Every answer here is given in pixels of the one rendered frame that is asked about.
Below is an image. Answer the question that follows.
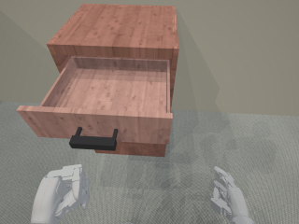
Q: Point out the left robot hand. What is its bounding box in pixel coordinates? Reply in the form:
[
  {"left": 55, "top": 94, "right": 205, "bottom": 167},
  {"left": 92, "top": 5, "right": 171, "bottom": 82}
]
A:
[{"left": 30, "top": 164, "right": 91, "bottom": 224}]

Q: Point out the drawer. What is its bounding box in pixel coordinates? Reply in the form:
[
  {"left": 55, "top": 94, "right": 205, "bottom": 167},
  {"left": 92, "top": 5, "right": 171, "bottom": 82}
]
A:
[{"left": 17, "top": 56, "right": 173, "bottom": 145}]

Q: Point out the handle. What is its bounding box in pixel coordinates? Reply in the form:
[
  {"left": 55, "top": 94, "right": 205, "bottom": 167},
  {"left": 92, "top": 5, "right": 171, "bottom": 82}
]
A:
[{"left": 69, "top": 127, "right": 118, "bottom": 151}]

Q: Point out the cabinet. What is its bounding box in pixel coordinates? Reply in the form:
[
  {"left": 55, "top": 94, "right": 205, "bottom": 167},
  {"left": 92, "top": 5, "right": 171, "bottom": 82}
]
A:
[{"left": 47, "top": 4, "right": 179, "bottom": 157}]

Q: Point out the right robot hand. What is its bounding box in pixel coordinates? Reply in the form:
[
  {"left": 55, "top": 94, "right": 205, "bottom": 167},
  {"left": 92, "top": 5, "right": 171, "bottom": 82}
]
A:
[{"left": 210, "top": 166, "right": 249, "bottom": 222}]

